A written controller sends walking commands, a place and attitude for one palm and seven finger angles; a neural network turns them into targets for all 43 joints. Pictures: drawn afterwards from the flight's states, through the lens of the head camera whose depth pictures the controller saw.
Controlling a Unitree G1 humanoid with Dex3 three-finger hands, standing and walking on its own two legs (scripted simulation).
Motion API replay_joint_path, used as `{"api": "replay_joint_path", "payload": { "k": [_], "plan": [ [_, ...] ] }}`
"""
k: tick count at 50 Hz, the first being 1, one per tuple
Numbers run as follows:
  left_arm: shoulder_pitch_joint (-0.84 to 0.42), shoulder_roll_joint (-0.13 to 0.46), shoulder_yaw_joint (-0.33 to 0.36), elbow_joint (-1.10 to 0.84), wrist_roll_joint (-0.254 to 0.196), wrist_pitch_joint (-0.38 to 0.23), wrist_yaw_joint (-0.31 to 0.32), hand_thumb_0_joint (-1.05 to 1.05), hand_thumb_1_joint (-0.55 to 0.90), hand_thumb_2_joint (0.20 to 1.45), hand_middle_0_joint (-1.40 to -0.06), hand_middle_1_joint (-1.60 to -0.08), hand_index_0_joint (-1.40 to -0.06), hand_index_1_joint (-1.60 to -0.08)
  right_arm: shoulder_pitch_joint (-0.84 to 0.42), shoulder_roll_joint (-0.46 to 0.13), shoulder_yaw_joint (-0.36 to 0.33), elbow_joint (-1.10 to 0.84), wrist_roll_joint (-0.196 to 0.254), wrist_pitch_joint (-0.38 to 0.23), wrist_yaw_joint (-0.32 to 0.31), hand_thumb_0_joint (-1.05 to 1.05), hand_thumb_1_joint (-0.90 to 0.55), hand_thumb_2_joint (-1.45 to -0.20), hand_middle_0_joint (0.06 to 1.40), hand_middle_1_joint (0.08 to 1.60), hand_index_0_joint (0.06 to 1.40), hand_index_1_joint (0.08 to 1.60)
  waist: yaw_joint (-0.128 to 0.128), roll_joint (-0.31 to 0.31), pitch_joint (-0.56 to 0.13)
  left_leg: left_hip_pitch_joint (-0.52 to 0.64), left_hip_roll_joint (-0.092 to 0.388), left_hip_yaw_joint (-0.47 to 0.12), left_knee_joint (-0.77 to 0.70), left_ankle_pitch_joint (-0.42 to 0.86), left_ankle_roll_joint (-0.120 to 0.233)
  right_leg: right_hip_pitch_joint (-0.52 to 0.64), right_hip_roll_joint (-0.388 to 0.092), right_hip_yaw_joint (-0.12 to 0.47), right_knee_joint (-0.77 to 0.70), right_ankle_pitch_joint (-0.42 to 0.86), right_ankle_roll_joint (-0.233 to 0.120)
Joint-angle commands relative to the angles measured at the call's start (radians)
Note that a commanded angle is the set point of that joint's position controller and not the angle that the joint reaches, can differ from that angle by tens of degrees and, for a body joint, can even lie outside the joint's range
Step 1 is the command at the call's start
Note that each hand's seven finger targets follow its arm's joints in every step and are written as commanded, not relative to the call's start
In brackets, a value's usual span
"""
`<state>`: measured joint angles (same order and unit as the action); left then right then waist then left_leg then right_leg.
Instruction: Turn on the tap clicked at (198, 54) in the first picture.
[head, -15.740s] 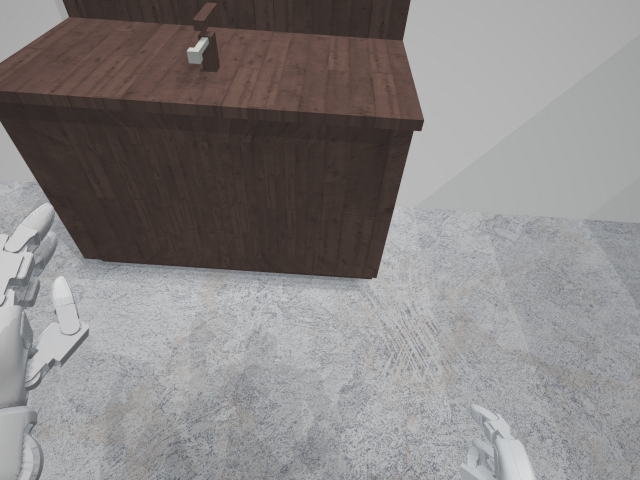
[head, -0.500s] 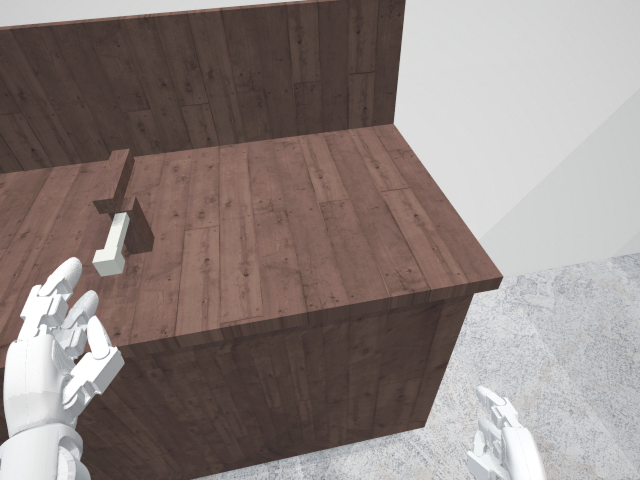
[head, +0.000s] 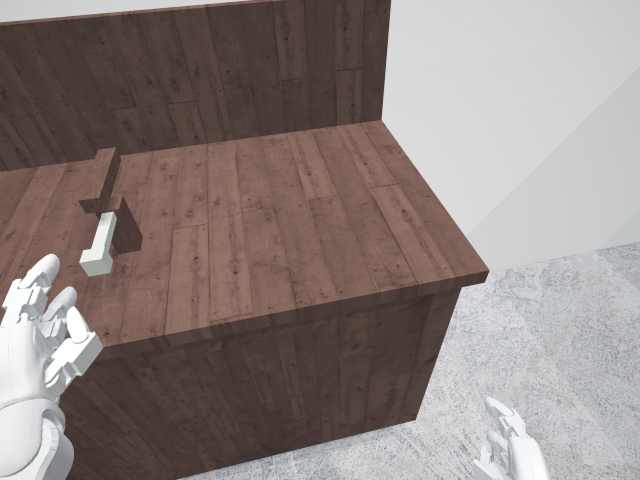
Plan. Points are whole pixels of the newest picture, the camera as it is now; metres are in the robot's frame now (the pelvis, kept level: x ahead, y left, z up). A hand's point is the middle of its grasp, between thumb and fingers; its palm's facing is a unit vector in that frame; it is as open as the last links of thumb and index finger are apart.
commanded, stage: reach beside the lever's end, fingers flat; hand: left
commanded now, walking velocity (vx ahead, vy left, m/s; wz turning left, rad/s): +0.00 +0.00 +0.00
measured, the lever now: (96, 261) +0.34 +0.36 +0.10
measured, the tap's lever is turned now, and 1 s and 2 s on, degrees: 0 0 0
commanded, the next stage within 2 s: push the lever round in 1.76 s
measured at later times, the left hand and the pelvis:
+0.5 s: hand (84, 317) +0.24 +0.30 +0.12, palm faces +0.55 -0.83 -0.09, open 7.5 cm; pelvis -0.01 +0.02 +0.00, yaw -1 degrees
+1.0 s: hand (81, 297) +0.28 +0.34 +0.11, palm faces +0.56 -0.82 -0.09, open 7.7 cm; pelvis -0.01 +0.03 +0.00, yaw +0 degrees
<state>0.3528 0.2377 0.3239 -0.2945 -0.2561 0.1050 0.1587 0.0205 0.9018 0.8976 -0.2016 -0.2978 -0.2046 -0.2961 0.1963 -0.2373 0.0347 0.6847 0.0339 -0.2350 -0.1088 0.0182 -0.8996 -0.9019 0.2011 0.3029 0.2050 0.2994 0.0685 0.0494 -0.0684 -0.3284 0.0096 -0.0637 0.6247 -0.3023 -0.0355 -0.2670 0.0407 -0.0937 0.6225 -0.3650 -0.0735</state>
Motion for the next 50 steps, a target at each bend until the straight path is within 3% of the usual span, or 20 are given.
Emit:
{"api": "replay_joint_path", "payload": {
  "k": [1,3,5,7,8,12,15,20,22,23,25,28,30,32,33,34,35,36,42,50],
  "plan": [
    [-0.202,0.187,0.094,-0.204,0.015,-0.088,0.009,0.0,0.9,0.9,-0.198,-0.293,-0.198,-0.293,-0.149,-0.099,-0.032,-0.167,0.0,-0.069,-0.011,0.0,-0.9,-0.9,0.2,0.3,0.2,0.3,-0.006,0.013,-0.053,0.061,-0.035,0.034,-0.055,0.146,0.061,-0.028,-0.063,0.084,-0.151,0.244,0.074],
    [-0.192,0.214,0.124,-0.182,0.023,-0.104,0.017,0.0,0.9,0.9,-0.196,-0.288,-0.196,-0.288,-0.144,-0.101,-0.034,-0.158,0.0,-0.073,-0.008,0.0,-0.9,-0.9,0.2,0.3,0.2,0.3,0.002,0.016,-0.063,0.059,-0.034,0.033,-0.056,0.154,0.061,-0.023,-0.059,0.081,-0.146,0.245,0.07],
    [-0.181,0.186,0.097,-0.167,0.021,-0.122,0.011,0.0,0.9,0.9,-0.194,-0.282,-0.194,-0.282,-0.134,-0.104,-0.038,-0.163,-0.003,-0.077,-0.006,0.0,-0.9,-0.9,0.2,0.3,0.2,0.3,-0.002,-0.018,-0.086,0.058,-0.034,0.03,-0.054,0.155,0.06,-0.018,-0.057,0.075,-0.134,0.25,0.071],
    [-0.211,0.2,0.106,-0.136,0.013,-0.127,0.003,0.0,0.9,0.9,-0.192,-0.278,-0.192,-0.278,-0.138,-0.11,-0.038,-0.157,-0.002,-0.079,-0.008,0.0,-0.9,-0.9,0.2,0.3,0.2,0.3,-0.009,-0.04,-0.072,0.045,-0.034,0.03,-0.055,0.128,0.062,-0.03,-0.056,0.081,-0.144,0.222,0.074],
    [-0.233,0.212,0.117,-0.112,0.017,-0.125,0.003,0.0,0.9,0.9,-0.192,-0.275,-0.192,-0.275,-0.148,-0.109,-0.036,-0.148,0.002,-0.076,-0.011,0.0,-0.9,-0.9,0.2,0.3,0.2,0.3,-0.011,-0.016,-0.05,0.046,-0.034,0.031,-0.062,0.116,0.062,-0.042,-0.054,0.078,-0.151,0.196,0.071],
    [-0.293,0.22,0.119,-0.07,0.011,-0.117,-0.004,0.0,0.9,0.9,-0.188,-0.265,-0.188,-0.265,-0.151,-0.114,-0.038,-0.149,0.002,-0.068,-0.017,0.0,-0.9,-0.9,0.2,0.3,0.2,0.3,-0.014,-0.026,-0.066,0.04,-0.037,0.032,-0.066,0.101,0.062,-0.039,-0.054,0.079,-0.153,0.171,0.07],
    [-0.304,0.216,0.116,-0.06,0.021,-0.119,0.003,0.0,0.9,0.9,-0.186,-0.258,-0.186,-0.258,-0.149,-0.11,-0.037,-0.153,-0.001,-0.067,-0.013,0.0,-0.9,-0.9,0.2,0.3,0.2,0.3,-0.004,0.026,-0.098,0.055,-0.036,0.027,-0.074,0.115,0.057,-0.03,-0.051,0.07,-0.14,0.18,0.063],
    [-0.325,0.231,0.135,-0.013,0.027,-0.146,0.008,0.0,0.9,0.9,-0.182,-0.245,-0.182,-0.245,-0.134,-0.116,-0.042,-0.147,-0.006,-0.061,-0.006,0.0,-0.9,-0.9,0.2,0.3,0.2,0.3,-0.013,-0.026,-0.118,0.056,-0.031,0.022,-0.068,0.147,0.058,-0.028,-0.043,0.058,-0.121,0.222,0.062],
    [-0.336,0.23,0.132,-0.001,0.024,-0.152,0.001,0.0,0.9,0.9,-0.18,-0.24,-0.18,-0.24,-0.135,-0.118,-0.042,-0.148,-0.006,-0.057,-0.004,0.0,-0.9,-0.9,0.2,0.3,0.2,0.3,-0.013,-0.002,-0.119,0.051,-0.033,0.025,-0.065,0.153,0.057,-0.028,-0.043,0.06,-0.117,0.235,0.061],
    [-0.337,0.256,0.165,0.014,0.029,-0.153,0.004,0.0,0.9,0.9,-0.179,-0.238,-0.179,-0.238,-0.134,-0.119,-0.044,-0.142,-0.004,-0.053,-0.003,0.0,-0.9,-0.9,0.2,0.3,0.2,0.3,-0.008,0.002,-0.121,0.054,-0.031,0.024,-0.068,0.165,0.056,-0.024,-0.041,0.057,-0.114,0.241,0.058],
    [-0.325,0.229,0.14,0.025,0.027,-0.155,-0.006,0.0,0.9,0.9,-0.178,-0.233,-0.178,-0.233,-0.127,-0.119,-0.045,-0.151,-0.004,-0.049,0.0,0.0,-0.9,-0.9,0.2,0.3,0.2,0.3,-0.007,-0.004,-0.124,0.051,-0.029,0.023,-0.068,0.175,0.053,-0.023,-0.04,0.052,-0.107,0.252,0.056],
    [-0.349,0.249,0.152,0.019,0.038,-0.164,-0.007,0.0,0.9,0.9,-0.175,-0.225,-0.175,-0.225,-0.125,-0.12,-0.045,-0.147,-0.004,-0.045,0.002,0.0,-0.9,-0.9,0.2,0.3,0.2,0.3,-0.009,0.042,-0.129,0.065,-0.026,0.017,-0.069,0.197,0.049,-0.03,-0.036,0.047,-0.098,0.257,0.05],
    [-0.357,0.219,0.125,0.017,0.037,-0.177,-0.008,0.0,0.9,0.9,-0.173,-0.22,-0.173,-0.22,-0.117,-0.121,-0.048,-0.15,-0.007,-0.046,0.005,0.0,-0.9,-0.9,0.2,0.3,0.2,0.3,-0.019,0.027,-0.133,0.072,-0.024,0.014,-0.064,0.198,0.049,-0.042,-0.034,0.042,-0.094,0.256,0.05],
    [-0.375,0.221,0.126,0.037,0.036,-0.188,-0.008,0.0,0.9,0.9,-0.172,-0.215,-0.172,-0.215,-0.113,-0.126,-0.05,-0.145,-0.007,-0.048,0.006,0.0,-0.9,-0.9,0.2,0.3,0.2,0.3,-0.025,-0.006,-0.121,0.063,-0.022,0.01,-0.063,0.187,0.049,-0.053,-0.031,0.04,-0.093,0.244,0.051],
    [-0.376,0.234,0.14,0.044,0.038,-0.193,-0.007,0.0,0.9,0.9,-0.171,-0.212,-0.171,-0.212,-0.118,-0.126,-0.049,-0.141,-0.007,-0.046,0.006,0.0,-0.9,-0.9,0.2,0.3,0.2,0.3,-0.019,0.019,-0.117,0.061,-0.023,0.011,-0.063,0.189,0.049,-0.055,-0.032,0.043,-0.093,0.245,0.05],
    [-0.387,0.244,0.147,0.056,0.04,-0.198,-0.007,0.0,0.9,0.9,-0.17,-0.21,-0.17,-0.21,-0.107,-0.128,-0.051,-0.138,-0.008,-0.043,0.006,0.0,-0.9,-0.9,0.2,0.3,0.2,0.3,-0.024,-0.01,-0.127,0.056,-0.022,0.004,-0.067,0.188,0.046,-0.051,-0.031,0.038,-0.086,0.24,0.049],
    [-0.398,0.23,0.132,0.051,0.039,-0.203,-0.011,0.0,0.9,0.9,-0.169,-0.208,-0.169,-0.208,-0.115,-0.127,-0.053,-0.141,-0.008,-0.043,0.006,0.0,-0.9,-0.9,0.2,0.3,0.2,0.3,-0.024,0.02,-0.132,0.063,-0.025,0.012,-0.059,0.189,0.047,-0.058,-0.031,0.044,-0.086,0.242,0.05],
    [-0.402,0.241,0.138,0.068,0.04,-0.203,-0.012,0.0,0.9,0.9,-0.168,-0.205,-0.168,-0.205,-0.109,-0.129,-0.051,-0.139,-0.008,-0.042,0.006,0.0,-0.9,-0.9,0.2,0.3,0.2,0.3,-0.025,-0.001,-0.132,0.051,-0.025,0.004,-0.063,0.174,0.046,-0.058,-0.031,0.042,-0.085,0.226,0.049],
    [-0.547,0.286,0.153,0.157,0.048,-0.206,-0.014,0.0,0.9,0.9,-0.163,-0.19,-0.163,-0.19,-0.116,-0.132,-0.046,-0.123,-0.006,-0.027,-0.006,0.0,-0.9,-0.9,0.2,0.3,0.2,0.3,-0.042,0.035,-0.114,0.032,-0.031,0.005,-0.063,0.104,0.052,-0.086,-0.032,0.053,-0.097,0.16,0.05],
    [-0.565,0.314,0.179,0.266,0.05,-0.23,-0.043,0.0,0.9,0.9,-0.157,-0.17,-0.157,-0.17,-0.084,-0.139,-0.054,-0.124,-0.008,-0.015,0.001,0.0,-0.9,-0.9,0.2,0.3,0.2,0.3,-0.032,0.039,-0.186,0.037,-0.028,0.006,-0.044,0.166,0.052,-0.062,-0.026,0.049,-0.072,0.231,0.048]
  ]
}}
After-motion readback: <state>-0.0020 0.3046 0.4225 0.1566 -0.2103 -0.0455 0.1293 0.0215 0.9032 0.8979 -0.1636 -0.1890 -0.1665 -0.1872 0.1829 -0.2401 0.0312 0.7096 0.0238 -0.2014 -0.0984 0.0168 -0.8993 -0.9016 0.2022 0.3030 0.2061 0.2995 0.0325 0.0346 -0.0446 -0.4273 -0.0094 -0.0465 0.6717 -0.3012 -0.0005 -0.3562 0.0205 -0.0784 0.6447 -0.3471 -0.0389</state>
